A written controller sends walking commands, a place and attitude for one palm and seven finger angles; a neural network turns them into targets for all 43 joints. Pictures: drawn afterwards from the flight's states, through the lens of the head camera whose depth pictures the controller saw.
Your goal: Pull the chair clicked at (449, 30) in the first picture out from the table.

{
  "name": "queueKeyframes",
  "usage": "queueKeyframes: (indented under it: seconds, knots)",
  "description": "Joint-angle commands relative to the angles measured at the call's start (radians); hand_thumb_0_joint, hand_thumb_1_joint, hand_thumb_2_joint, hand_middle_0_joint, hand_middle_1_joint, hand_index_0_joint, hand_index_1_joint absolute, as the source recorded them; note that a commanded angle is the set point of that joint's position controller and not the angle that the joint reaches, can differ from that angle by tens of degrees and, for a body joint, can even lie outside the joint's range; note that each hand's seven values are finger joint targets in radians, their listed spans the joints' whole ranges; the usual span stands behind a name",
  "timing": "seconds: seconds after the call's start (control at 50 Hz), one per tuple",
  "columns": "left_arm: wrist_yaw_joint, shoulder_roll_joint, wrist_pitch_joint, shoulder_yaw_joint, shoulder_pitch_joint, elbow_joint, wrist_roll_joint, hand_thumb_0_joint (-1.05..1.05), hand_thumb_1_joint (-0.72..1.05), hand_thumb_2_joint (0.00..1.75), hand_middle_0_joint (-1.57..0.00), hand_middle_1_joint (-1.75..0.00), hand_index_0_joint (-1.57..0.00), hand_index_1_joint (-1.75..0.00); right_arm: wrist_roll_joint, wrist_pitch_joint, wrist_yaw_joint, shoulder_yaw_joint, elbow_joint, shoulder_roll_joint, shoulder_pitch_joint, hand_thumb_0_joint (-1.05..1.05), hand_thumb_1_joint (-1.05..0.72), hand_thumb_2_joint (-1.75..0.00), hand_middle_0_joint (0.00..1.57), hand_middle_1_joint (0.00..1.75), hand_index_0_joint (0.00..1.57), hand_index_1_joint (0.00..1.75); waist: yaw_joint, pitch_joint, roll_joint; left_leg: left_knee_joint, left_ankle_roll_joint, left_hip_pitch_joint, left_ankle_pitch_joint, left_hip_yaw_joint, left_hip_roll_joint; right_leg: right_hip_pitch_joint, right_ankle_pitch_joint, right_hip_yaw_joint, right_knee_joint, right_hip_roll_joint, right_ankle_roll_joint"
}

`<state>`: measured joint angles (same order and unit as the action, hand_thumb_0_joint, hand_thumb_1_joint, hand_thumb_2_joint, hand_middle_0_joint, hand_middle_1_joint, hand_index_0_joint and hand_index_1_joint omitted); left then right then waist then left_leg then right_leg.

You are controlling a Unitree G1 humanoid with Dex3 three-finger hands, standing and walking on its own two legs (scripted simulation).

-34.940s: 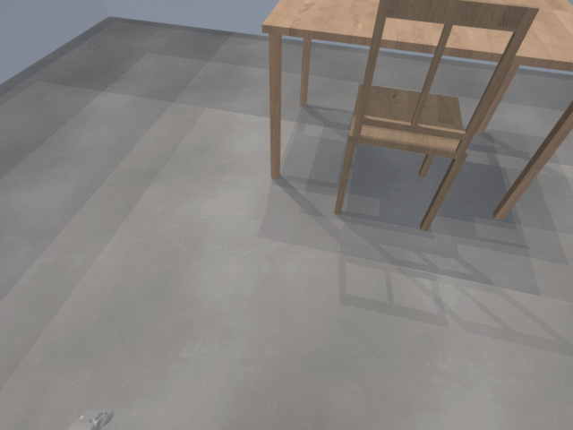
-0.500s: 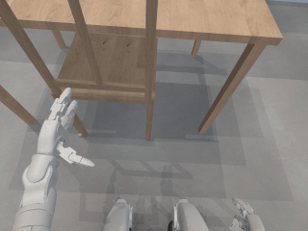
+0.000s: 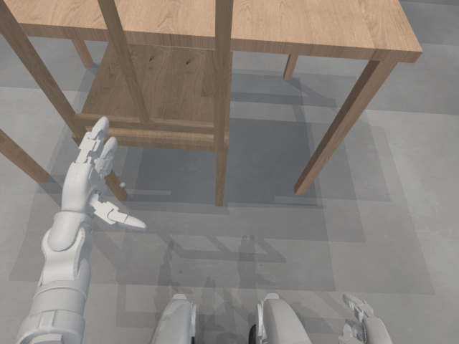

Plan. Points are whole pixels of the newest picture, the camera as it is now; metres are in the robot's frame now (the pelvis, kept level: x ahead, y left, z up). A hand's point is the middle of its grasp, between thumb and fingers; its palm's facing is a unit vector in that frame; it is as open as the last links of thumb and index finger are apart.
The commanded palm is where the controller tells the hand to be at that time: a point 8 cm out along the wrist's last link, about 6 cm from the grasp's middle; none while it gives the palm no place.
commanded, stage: aim the fingers beside a spindle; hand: left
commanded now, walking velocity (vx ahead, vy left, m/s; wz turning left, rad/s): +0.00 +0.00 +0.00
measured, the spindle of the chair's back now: (127, 67) +0.63 +0.22 +0.05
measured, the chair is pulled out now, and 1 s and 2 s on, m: -0.10 -0.10 -0.10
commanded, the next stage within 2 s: push the fingers through the gap in 0.80 s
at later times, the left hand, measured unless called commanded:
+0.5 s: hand (124, 180) +0.38 +0.19 +0.02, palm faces -0.04 -1.00 -0.03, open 16.9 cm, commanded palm +0.36 +0.23 +0.03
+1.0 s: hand (133, 179) +0.38 +0.17 +0.02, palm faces -0.04 -1.00 -0.04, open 16.9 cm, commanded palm +0.37 +0.22 +0.03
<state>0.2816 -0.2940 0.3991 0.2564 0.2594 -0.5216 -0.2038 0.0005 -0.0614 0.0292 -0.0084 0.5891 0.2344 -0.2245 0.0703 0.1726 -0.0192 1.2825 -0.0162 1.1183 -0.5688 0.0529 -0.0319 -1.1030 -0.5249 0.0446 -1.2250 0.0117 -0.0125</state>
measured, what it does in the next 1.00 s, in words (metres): stands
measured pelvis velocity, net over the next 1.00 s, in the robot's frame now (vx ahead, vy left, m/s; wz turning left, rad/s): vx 0.00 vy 0.00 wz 0.00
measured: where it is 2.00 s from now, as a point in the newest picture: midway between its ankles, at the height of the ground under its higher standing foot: outside the picture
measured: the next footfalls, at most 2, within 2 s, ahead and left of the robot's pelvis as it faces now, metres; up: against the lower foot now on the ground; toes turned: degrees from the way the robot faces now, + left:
none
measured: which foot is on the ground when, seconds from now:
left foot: down 0.00-1.00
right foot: down 0.00-1.00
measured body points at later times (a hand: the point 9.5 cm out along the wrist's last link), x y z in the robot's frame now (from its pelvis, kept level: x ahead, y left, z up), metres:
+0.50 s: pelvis +0.00 +0.00 +0.00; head +0.12 +0.01 +0.44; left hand +0.38 +0.24 +0.03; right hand +0.12 -0.26 -0.11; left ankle +0.02 +0.12 -0.62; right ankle +0.03 -0.13 -0.62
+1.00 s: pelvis +0.00 +0.00 +0.00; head +0.12 +0.01 +0.43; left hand +0.38 +0.23 +0.03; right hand +0.12 -0.26 -0.11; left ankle +0.02 +0.12 -0.62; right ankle +0.03 -0.13 -0.62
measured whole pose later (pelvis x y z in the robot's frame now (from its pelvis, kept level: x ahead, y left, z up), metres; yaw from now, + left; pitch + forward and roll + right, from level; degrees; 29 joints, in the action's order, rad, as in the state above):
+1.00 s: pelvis +0.00 +0.00 +0.00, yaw +0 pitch +24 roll -2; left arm 0.24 -0.28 0.43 0.24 0.30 -0.58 -0.18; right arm 0.00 -0.04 0.02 0.00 0.60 0.23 -0.24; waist 0.07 0.17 -0.02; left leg 1.27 -0.02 1.12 -0.57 0.05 -0.03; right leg -1.11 -0.53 0.04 -1.23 0.01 -0.01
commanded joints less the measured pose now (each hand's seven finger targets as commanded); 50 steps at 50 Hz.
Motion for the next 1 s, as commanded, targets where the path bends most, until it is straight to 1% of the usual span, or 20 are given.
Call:
queueKeyframes:
  seconds: [0.0, 0.04, 0.1, 0.14, 0.16, 0.28, 0.36, 0.38, 0.4, 0.44, 0.48, 0.5, 0.6, 0.68, 0.76, 0.8, 0.86, 0.9, 0.94, 0.98]
  knots:
    - [-0.005, -0.172, 0.072, 0.051, 0.261, 0.197, -0.017, 0.00, -0.50, 0.30, -0.06, -0.08, -0.06, -0.08, 0.000, -0.029, 0.014, 0.064, -0.100, 0.157, -0.057, 0.00, -0.90, -0.90, 0.20, 0.30, 0.20, 0.30, 0.006, 0.405, -0.052, -0.167, 0.024, -0.276, 0.344, -0.016, 0.030, 0.247, 0.278, -0.005, 0.148, -0.030, 0.029]
    - [-0.006, -0.167, 0.072, 0.038, 0.273, 0.194, -0.012, 0.00, -0.50, 0.30, -0.06, -0.08, -0.06, -0.08, -0.001, -0.028, 0.013, 0.065, -0.099, 0.160, -0.063, 0.00, -0.90, -0.90, 0.20, 0.30, 0.20, 0.30, 0.009, 0.404, -0.079, -0.169, 0.022, -0.289, 0.353, -0.011, 0.028, 0.224, 0.270, 0.000, 0.143, -0.031, 0.033]
    - [-0.010, -0.162, 0.067, 0.043, 0.275, 0.168, -0.011, 0.00, -0.50, 0.30, -0.06, -0.08, -0.06, -0.08, 0.000, -0.023, 0.012, 0.067, -0.093, 0.159, -0.067, 0.00, -0.90, -0.90, 0.20, 0.30, 0.20, 0.30, 0.011, 0.404, -0.052, -0.168, 0.022, -0.282, 0.354, -0.015, 0.028, 0.234, 0.281, -0.002, 0.147, -0.030, 0.029]
    - [-0.014, -0.184, 0.070, 0.060, 0.293, 0.163, -0.010, 0.00, -0.50, 0.30, -0.06, -0.08, -0.06, -0.08, 0.000, -0.021, 0.011, 0.067, -0.092, 0.160, -0.070, 0.00, -0.90, -0.90, 0.20, 0.30, 0.20, 0.30, 0.010, 0.399, -0.053, -0.166, 0.024, -0.271, 0.346, -0.015, 0.029, 0.237, 0.275, -0.004, 0.146, -0.032, 0.030]
    - [-0.015, -0.192, 0.074, 0.069, 0.289, 0.173, -0.009, 0.00, -0.50, 0.30, -0.06, -0.08, -0.06, -0.08, 0.001, -0.019, 0.010, 0.067, -0.093, 0.158, -0.070, 0.00, -0.90, -0.90, 0.20, 0.30, 0.20, 0.30, 0.001, 0.429, -0.066, -0.168, 0.022, -0.281, 0.359, -0.018, 0.029, 0.254, 0.291, -0.007, 0.145, -0.029, 0.030]
    - [-0.017, -0.187, 0.078, 0.079, 0.226, 0.174, -0.013, 0.00, -0.50, 0.30, -0.06, -0.08, -0.06, -0.08, 0.001, -0.010, 0.002, 0.069, -0.099, 0.154, -0.072, 0.00, -0.90, -0.90, 0.20, 0.30, 0.20, 0.30, -0.007, 0.434, -0.053, -0.172, 0.022, -0.284, 0.391, -0.025, 0.029, 0.288, 0.332, -0.009, 0.146, -0.030, 0.028]
    - [-0.012, -0.193, 0.083, 0.083, 0.238, 0.152, -0.013, 0.00, -0.50, 0.30, -0.06, -0.08, -0.06, -0.08, -0.001, -0.004, 0.003, 0.067, -0.096, 0.157, -0.069, 0.00, -0.90, -0.90, 0.20, 0.30, 0.20, 0.30, 0.006, 0.390, -0.039, -0.174, 0.023, -0.248, 0.356, -0.025, 0.029, 0.271, 0.312, -0.008, 0.148, -0.032, 0.027]
    - [-0.008, -0.169, 0.083, 0.064, 0.249, 0.153, -0.016, 0.00, -0.50, 0.30, -0.06, -0.08, -0.06, -0.08, -0.002, -0.005, 0.003, 0.068, -0.097, 0.155, -0.066, 0.00, -0.90, -0.90, 0.20, 0.30, 0.20, 0.30, 0.011, 0.391, -0.045, -0.170, 0.025, -0.247, 0.336, -0.030, 0.032, 0.264, 0.295, -0.011, 0.152, -0.032, 0.024]
    - [-0.007, -0.188, 0.087, 0.075, 0.259, 0.153, -0.016, 0.00, -0.50, 0.30, -0.06, -0.08, -0.06, -0.08, -0.002, -0.006, 0.004, 0.067, -0.094, 0.158, -0.067, 0.00, -0.90, -0.90, 0.20, 0.30, 0.20, 0.30, 0.007, 0.384, -0.055, -0.172, 0.023, -0.249, 0.335, -0.026, 0.029, 0.258, 0.288, -0.009, 0.151, -0.032, 0.027]
    - [-0.003, -0.160, 0.098, 0.038, 0.278, 0.199, -0.014, 0.00, -0.50, 0.30, -0.06, -0.08, -0.06, -0.08, -0.002, -0.013, 0.005, 0.070, -0.098, 0.156, -0.069, 0.00, -0.90, -0.90, 0.20, 0.30, 0.20, 0.30, 0.009, 0.416, -0.096, -0.171, 0.021, -0.300, 0.367, -0.020, 0.027, 0.236, 0.290, -0.005, 0.143, -0.032, 0.032]
    - [-0.004, -0.125, 0.095, 0.011, 0.276, 0.188, -0.019, 0.00, -0.50, 0.30, -0.06, -0.08, -0.06, -0.08, -0.002, -0.016, 0.005, 0.072, -0.091, 0.156, -0.067, 0.00, -0.90, -0.90, 0.20, 0.30, 0.20, 0.30, 0.020, 0.408, -0.066, -0.171, 0.022, -0.308, 0.360, -0.018, 0.027, 0.229, 0.286, -0.003, 0.155, -0.032, 0.028]
    - [-0.008, -0.150, 0.095, 0.026, 0.299, 0.178, -0.015, 0.00, -0.50, 0.30, -0.06, -0.08, -0.06, -0.08, -0.002, -0.016, 0.008, 0.072, -0.085, 0.160, -0.069, 0.00, -0.90, -0.90, 0.20, 0.30, 0.20, 0.30, 0.023, 0.399, -0.049, -0.170, 0.022, -0.293, 0.343, -0.017, 0.026, 0.226, 0.274, -0.003, 0.155, -0.031, 0.027]
    - [-0.024, -0.181, 0.091, 0.057, 0.328, 0.131, 0.001, 0.00, -0.50, 0.30, -0.06, -0.08, -0.06, -0.08, 0.001, -0.012, 0.011, 0.067, -0.082, 0.159, -0.068, 0.00, -0.90, -0.90, 0.20, 0.30, 0.20, 0.30, 0.011, 0.393, -0.053, -0.166, 0.022, -0.259, 0.319, -0.018, 0.031, 0.230, 0.258, -0.008, 0.146, -0.028, 0.029]
    - [-0.032, -0.174, 0.097, 0.054, 0.302, 0.170, 0.002, 0.00, -0.50, 0.30, -0.06, -0.08, -0.06, -0.08, 0.004, -0.011, 0.005, 0.068, -0.095, 0.154, -0.066, 0.00, -0.90, -0.90, 0.20, 0.30, 0.20, 0.30, -0.007, 0.447, -0.099, -0.173, 0.015, -0.321, 0.379, -0.016, 0.029, 0.237, 0.290, -0.004, 0.139, -0.028, 0.033]
    - [-0.036, -0.144, 0.085, 0.038, 0.251, 0.144, 0.001, 0.00, -0.50, 0.30, -0.06, -0.08, -0.06, -0.08, 0.000, -0.004, -0.002, 0.068, -0.101, 0.153, -0.065, 0.00, -0.90, -0.90, 0.20, 0.30, 0.20, 0.30, 0.003, 0.418, -0.046, -0.174, 0.019, -0.285, 0.362, -0.021, 0.029, 0.250, 0.297, -0.004, 0.145, -0.031, 0.028]
    - [-0.040, -0.176, 0.082, 0.062, 0.282, 0.131, 0.003, 0.00, -0.50, 0.30, -0.06, -0.08, -0.06, -0.08, 0.000, 0.001, -0.001, 0.067, -0.095, 0.157, -0.065, 0.00, -0.90, -0.90, 0.20, 0.30, 0.20, 0.30, 0.008, 0.392, -0.027, -0.172, 0.021, -0.245, 0.330, -0.022, 0.029, 0.256, 0.286, -0.007, 0.145, -0.030, 0.026]
    - [-0.039, -0.152, 0.094, 0.043, 0.262, 0.181, 0.003, 0.00, -0.50, 0.30, -0.06, -0.08, -0.06, -0.08, 0.001, -0.001, -0.002, 0.069, -0.106, 0.151, -0.063, 0.00, -0.90, -0.90, 0.20, 0.30, 0.20, 0.30, -0.002, 0.434, -0.070, -0.172, 0.019, -0.290, 0.364, -0.025, 0.030, 0.255, 0.302, -0.008, 0.141, -0.030, 0.030]
    - [-0.039, -0.121, 0.096, 0.010, 0.289, 0.183, -0.003, 0.00, -0.50, 0.30, -0.06, -0.08, -0.06, -0.08, -0.001, -0.002, -0.002, 0.069, -0.101, 0.152, -0.060, 0.00, -0.90, -0.90, 0.20, 0.30, 0.20, 0.30, 0.019, 0.409, -0.039, -0.169, 0.022, -0.277, 0.339, -0.025, 0.030, 0.243, 0.287, -0.008, 0.152, -0.031, 0.025]
    - [-0.047, -0.156, 0.103, 0.020, 0.385, 0.160, 0.012, 0.00, -0.50, 0.30, -0.06, -0.08, -0.06, -0.08, 0.001, -0.005, 0.006, 0.068, -0.081, 0.158, -0.073, 0.00, -0.90, -0.90, 0.20, 0.30, 0.20, 0.30, 0.037, 0.378, -0.041, -0.158, 0.024, -0.255, 0.309, -0.017, 0.029, 0.204, 0.255, -0.008, 0.143, -0.032, 0.026]
    - [-0.049, -0.180, 0.106, 0.050, 0.376, 0.118, 0.017, 0.00, -0.50, 0.30, -0.06, -0.08, -0.06, -0.08, 0.002, -0.005, 0.009, 0.068, -0.076, 0.158, -0.075, 0.00, -0.90, -0.90, 0.20, 0.30, 0.20, 0.30, 0.021, 0.388, -0.048, -0.162, 0.021, -0.254, 0.302, -0.019, 0.032, 0.213, 0.245, -0.010, 0.145, -0.029, 0.029]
